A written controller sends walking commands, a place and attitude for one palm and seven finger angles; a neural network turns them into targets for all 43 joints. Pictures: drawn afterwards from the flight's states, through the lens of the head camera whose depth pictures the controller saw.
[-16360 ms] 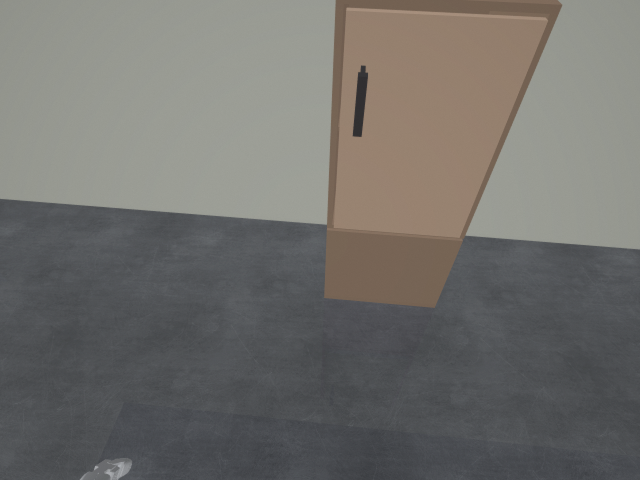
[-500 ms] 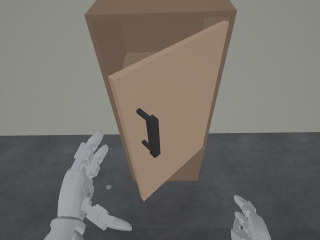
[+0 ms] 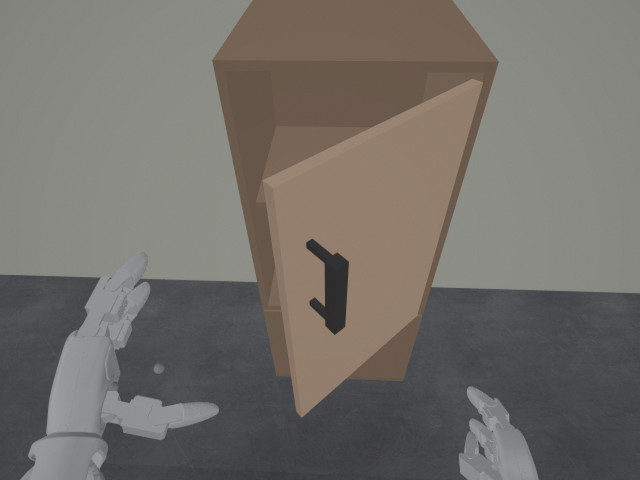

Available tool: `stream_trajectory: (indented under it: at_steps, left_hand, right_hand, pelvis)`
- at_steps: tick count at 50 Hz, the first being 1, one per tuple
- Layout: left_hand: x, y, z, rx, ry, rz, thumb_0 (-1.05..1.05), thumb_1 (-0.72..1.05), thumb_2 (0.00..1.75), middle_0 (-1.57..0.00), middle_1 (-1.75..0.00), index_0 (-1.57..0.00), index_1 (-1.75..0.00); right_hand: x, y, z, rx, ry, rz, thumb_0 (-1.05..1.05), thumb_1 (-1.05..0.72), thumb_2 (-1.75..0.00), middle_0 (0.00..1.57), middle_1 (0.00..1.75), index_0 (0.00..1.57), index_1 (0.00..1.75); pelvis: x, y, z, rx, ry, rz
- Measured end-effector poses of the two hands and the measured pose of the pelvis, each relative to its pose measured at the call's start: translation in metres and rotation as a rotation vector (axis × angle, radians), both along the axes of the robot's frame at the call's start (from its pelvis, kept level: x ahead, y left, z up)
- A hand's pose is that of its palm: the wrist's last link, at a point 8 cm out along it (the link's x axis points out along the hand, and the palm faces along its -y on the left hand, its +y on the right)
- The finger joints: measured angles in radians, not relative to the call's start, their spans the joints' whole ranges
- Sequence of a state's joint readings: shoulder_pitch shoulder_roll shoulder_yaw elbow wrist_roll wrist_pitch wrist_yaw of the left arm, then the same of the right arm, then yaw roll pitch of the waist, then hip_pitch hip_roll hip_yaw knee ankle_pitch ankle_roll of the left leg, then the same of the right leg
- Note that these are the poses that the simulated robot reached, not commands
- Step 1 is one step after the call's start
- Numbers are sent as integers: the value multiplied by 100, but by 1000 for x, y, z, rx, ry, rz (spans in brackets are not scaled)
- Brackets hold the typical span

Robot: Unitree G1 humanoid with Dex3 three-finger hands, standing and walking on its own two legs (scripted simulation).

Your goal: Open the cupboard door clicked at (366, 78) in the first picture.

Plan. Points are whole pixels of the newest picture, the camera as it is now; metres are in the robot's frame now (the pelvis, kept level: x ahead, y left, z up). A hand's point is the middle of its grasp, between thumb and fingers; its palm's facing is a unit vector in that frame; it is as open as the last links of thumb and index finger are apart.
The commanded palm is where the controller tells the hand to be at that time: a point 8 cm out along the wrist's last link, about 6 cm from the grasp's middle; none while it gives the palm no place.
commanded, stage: draw the hand back to the body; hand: left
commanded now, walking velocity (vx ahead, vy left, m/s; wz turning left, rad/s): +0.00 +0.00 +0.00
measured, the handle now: (325, 287) +0.34 +0.04 +0.08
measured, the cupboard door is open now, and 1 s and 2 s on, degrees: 44 44 44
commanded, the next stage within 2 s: step back with the hand held close in 0.86 s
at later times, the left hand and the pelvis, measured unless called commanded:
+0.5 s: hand (71, 319) +0.20 +0.26 +0.17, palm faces +0.44 -0.81 -0.40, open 8.8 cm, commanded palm +0.15 +0.30 +0.19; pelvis +0.01 +0.00 +0.02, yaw -1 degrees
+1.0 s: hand (85, 324) +0.20 +0.24 +0.18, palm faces +0.45 -0.80 -0.39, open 7.4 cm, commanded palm +0.15 +0.29 +0.19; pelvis +0.01 -0.01 +0.02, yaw -1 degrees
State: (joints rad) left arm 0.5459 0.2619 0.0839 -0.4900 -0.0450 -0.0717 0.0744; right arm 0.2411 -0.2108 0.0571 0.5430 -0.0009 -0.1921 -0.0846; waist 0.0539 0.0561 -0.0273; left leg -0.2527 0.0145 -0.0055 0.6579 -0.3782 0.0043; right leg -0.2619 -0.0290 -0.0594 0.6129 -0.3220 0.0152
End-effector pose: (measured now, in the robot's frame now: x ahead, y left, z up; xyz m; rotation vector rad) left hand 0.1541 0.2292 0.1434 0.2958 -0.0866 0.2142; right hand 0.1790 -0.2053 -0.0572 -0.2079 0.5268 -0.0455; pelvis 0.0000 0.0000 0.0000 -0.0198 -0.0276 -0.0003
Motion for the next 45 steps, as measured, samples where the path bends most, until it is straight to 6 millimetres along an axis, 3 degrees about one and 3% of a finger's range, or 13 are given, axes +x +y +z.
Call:
stream_trajectory:
  at_steps: [6,12,26,34,45]
  left_hand:
    - [2,21,4,45,10,54,-1,-3,51,-17,-30,-18,-30]
    - [5,39,23,98,-42,106,-1,18,59,-18,-30,-19,-30]
    - [8,71,49,175,-106,221,0,66,80,-20,-30,-20,-30]
    - [8,62,44,140,-92,227,1,84,88,-21,-30,-21,-30]
    - [5,52,49,165,-100,215,1,89,90,-21,-30,-21,-30]
  right_hand:
    - [-2,8,0,-4,43,-3,2,-90,-90,21,30,21,30]
    - [-3,10,0,-7,68,-3,2,-90,-90,21,30,21,30]
    - [2,-6,1,-23,105,-33,2,-90,-90,21,30,21,30]
    - [4,-16,1,-26,110,-36,2,-90,-90,21,30,21,30]
    - [2,-22,1,-13,99,-44,2,-90,-90,21,30,21,30]
  pelvis:
    - [1,5,7,3,-20,-9]
    - [5,9,11,4,-34,-13]
    - [10,4,17,5,-48,-21]
    - [9,-1,18,7,-51,-19]
    - [8,-9,18,6,-60,-20]
